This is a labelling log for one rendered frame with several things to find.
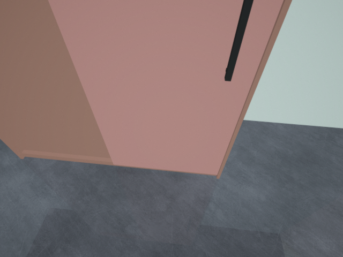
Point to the handle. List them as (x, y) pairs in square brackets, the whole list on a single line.
[(242, 23)]

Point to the wardrobe door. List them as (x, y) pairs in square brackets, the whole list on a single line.
[(153, 72), (43, 106)]

